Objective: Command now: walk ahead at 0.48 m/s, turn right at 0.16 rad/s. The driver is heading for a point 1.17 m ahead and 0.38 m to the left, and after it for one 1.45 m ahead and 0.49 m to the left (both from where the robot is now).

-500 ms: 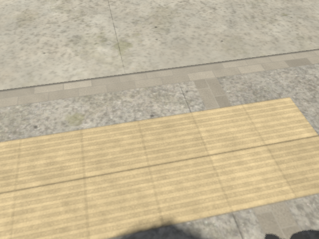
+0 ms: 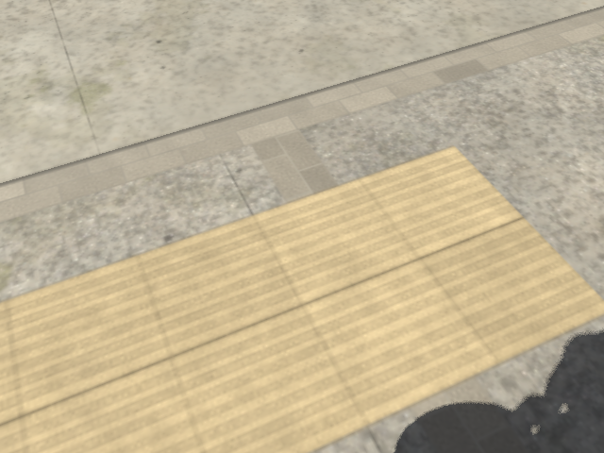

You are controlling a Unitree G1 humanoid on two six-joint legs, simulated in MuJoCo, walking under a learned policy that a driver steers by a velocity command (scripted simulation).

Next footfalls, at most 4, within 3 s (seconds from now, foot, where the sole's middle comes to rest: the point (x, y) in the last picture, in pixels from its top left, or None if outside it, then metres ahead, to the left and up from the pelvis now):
0.40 left None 0.45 0.07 -0.95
0.72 right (382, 413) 0.65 -0.19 -0.95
1.24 left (248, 368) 0.81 0.15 -0.95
1.68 right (238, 267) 1.15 0.18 -0.95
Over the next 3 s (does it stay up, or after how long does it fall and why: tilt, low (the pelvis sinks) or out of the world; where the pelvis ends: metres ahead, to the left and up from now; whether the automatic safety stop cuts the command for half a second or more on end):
stays up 1.11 0.31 -0.17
